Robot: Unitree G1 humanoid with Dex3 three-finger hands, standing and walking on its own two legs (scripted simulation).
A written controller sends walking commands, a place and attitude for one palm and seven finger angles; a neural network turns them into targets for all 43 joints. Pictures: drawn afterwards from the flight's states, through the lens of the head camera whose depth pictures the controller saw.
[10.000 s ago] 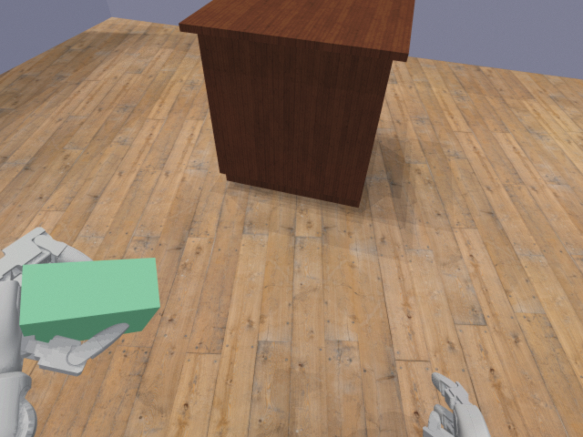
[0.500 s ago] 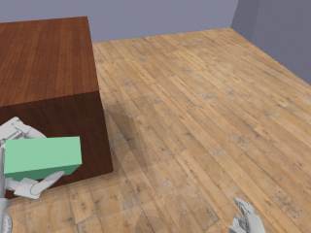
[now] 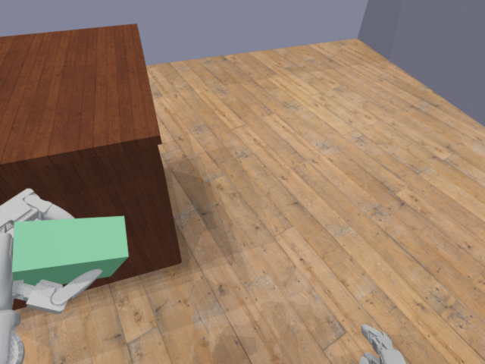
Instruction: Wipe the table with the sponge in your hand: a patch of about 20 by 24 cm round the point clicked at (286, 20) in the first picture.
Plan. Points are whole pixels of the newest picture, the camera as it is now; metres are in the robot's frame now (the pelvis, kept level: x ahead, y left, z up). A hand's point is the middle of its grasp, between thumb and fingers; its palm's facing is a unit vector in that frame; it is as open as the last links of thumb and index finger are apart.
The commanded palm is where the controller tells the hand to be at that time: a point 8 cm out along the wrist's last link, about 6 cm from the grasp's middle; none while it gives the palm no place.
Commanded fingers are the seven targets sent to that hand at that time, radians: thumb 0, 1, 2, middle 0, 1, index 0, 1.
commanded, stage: come to a stop and stand still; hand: left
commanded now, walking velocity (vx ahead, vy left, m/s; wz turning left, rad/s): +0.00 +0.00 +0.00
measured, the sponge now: (85, 251) +0.22 +0.22 +0.14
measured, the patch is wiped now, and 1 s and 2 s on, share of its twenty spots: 0.00 0.00 0.00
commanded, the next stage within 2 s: look again from close up in 0.82 s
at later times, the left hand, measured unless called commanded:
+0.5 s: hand (60, 228) +0.25 +0.26 +0.15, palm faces +0.40 -0.83 -0.39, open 9.5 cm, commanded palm +0.19 +0.30 +0.18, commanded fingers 0.00 0.10 1.30 -1.20 -1.60 -1.20 -1.60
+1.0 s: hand (33, 201) +0.27 +0.29 +0.18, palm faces +0.46 -0.75 -0.47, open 9.4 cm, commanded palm +0.18 +0.29 +0.18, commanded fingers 0.00 0.10 1.30 -1.20 -1.60 -1.20 -1.60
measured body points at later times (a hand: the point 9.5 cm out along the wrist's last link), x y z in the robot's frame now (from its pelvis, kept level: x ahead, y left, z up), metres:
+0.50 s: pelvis +0.04 +0.02 +0.00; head +0.05 +0.02 +0.45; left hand +0.22 +0.30 +0.17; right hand +0.21 -0.21 -0.08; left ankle +0.03 +0.11 -0.74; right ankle +0.08 -0.07 -0.74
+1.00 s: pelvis +0.03 +0.01 +0.00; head +0.06 +0.02 +0.45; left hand +0.24 +0.33 +0.20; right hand +0.20 -0.21 -0.09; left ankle +0.03 +0.11 -0.74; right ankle +0.08 -0.07 -0.74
